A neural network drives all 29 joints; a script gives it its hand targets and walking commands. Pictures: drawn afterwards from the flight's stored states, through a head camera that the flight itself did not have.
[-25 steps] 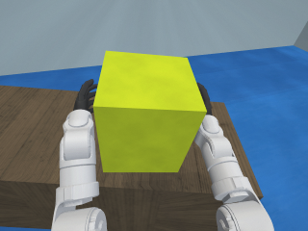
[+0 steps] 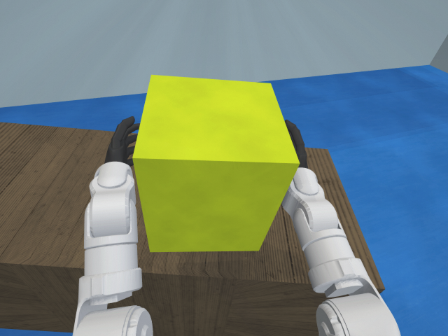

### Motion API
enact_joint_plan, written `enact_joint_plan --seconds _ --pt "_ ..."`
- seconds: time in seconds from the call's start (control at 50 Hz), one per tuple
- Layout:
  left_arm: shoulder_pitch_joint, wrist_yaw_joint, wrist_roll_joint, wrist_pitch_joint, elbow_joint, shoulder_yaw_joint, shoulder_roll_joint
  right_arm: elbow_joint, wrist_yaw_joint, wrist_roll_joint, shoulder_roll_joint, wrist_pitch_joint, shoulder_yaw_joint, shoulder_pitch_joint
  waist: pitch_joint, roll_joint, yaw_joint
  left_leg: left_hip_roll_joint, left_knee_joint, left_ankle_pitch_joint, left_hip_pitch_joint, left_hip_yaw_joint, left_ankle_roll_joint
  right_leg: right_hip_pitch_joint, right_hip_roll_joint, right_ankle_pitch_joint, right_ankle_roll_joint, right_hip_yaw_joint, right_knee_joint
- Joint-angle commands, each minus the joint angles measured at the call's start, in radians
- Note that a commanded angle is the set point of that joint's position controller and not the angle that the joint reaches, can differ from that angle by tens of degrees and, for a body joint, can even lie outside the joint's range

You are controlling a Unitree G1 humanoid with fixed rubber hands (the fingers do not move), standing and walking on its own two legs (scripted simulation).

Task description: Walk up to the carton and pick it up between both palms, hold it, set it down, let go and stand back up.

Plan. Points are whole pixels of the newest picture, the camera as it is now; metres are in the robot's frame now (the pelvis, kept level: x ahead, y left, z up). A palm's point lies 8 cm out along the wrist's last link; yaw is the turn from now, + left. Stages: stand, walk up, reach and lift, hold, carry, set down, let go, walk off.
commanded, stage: hold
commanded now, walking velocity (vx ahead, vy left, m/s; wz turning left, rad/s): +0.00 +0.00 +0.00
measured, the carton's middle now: (209, 169) +0.37 +0.01 +0.14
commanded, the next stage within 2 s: none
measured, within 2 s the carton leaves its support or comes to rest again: neither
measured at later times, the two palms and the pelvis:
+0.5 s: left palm (118, 162) +0.35 +0.16 +0.17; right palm (293, 165) +0.35 -0.14 +0.16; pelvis -0.01 +0.00 +0.00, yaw +0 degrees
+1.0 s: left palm (121, 163) +0.35 +0.15 +0.18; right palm (298, 168) +0.34 -0.15 +0.17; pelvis -0.01 +0.00 +0.00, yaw +0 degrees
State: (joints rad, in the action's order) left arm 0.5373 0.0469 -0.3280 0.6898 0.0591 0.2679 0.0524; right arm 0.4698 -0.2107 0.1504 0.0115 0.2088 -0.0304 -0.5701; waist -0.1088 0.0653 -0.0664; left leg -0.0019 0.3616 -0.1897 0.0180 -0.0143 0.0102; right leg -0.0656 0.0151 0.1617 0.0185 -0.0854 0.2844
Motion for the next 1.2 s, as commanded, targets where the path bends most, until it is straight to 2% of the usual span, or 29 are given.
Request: enact_joint_plan --seconds 0.0,0.2,0.56,0.58,0.62,0.74,0.84,1.0,1.18 --pt "0.633 0.118 0.141 -0.06 -0.123 -0.489 0.477 -0.296 0.112 0.052 -0.511 -0.052 0.406 -0.783 0.421 -0.091 -0.001 -0.022 -0.034 0.336 0.081 0.034 -0.033 -0.068 0.023 -0.226 -0.05 -0.014 -0.019" --pt "0.644 0.124 0.138 -0.053 -0.093 -0.471 0.476 -0.273 0.116 0.033 -0.509 -0.047 0.376 -0.788 0.414 -0.08 -0.007 -0.02 -0.052 0.267 0.068 0.042 -0.024 -0.057 0.02 -0.173 -0.049 -0.014 -0.028" --pt "0.663 0.122 0.134 -0.059 -0.071 -0.458 0.475 -0.256 0.12 0.028 -0.514 -0.058 0.367 -0.814 0.429 -0.084 0.001 -0.022 -0.05 0.264 0.065 0.044 -0.018 -0.056 0.019 -0.166 -0.05 -0.014 -0.025" --pt "0.617 0.118 0.152 -0.059 -0.126 -0.499 0.502 -0.329 0.118 0.047 -0.526 -0.072 0.378 -0.796 0.493 -0.084 -0.031 -0.02 -0.031 0.32 0.086 0.039 -0.023 -0.094 0.026 -0.235 -0.048 -0.019 -0.018" --pt "0.602 0.117 0.152 -0.056 -0.126 -0.504 0.488 -0.332 0.108 0.054 -0.508 -0.068 0.392 -0.786 0.484 -0.084 -0.037 -0.023 -0.019 0.362 0.095 0.032 -0.029 -0.102 0.024 -0.282 -0.05 -0.017 -0.016" --pt "0.598 0.128 0.115 -0.037 -0.086 -0.458 0.46 -0.271 0.12 0.024 -0.498 -0.05 0.353 -0.761 0.348 -0.082 -0.02 -0.021 -0.073 0.192 0.018 0.045 -0.011 -0.073 0.01 -0.138 -0.046 -0.019 -0.035" --pt "0.615 0.118 0.135 -0.051 -0.106 -0.48 0.477 -0.33 0.123 0.041 -0.514 -0.07 0.383 -0.813 0.431 -0.079 -0.011 -0.022 -0.048 0.268 0.053 0.042 -0.011 -0.088 0.016 -0.203 -0.048 -0.017 -0.023" --pt "0.623 0.117 0.123 -0.044 -0.065 -0.456 0.47 -0.272 0.133 0.011 -0.5 -0.067 0.341 -0.805 0.383 -0.074 -0.011 -0.016 -0.076 0.173 0.03 0.049 -0.002 -0.051 0.013 -0.102 -0.041 -0.021 -0.038" --pt "0.617 0.118 0.125 -0.049 -0.069 -0.462 0.472 -0.272 0.132 0.012 -0.491 -0.075 0.339 -0.798 0.417 -0.081 -0.024 -0.017 -0.057 0.229 0.055 0.046 -0.012 -0.061 0.017 -0.146 -0.042 -0.024 -0.031"
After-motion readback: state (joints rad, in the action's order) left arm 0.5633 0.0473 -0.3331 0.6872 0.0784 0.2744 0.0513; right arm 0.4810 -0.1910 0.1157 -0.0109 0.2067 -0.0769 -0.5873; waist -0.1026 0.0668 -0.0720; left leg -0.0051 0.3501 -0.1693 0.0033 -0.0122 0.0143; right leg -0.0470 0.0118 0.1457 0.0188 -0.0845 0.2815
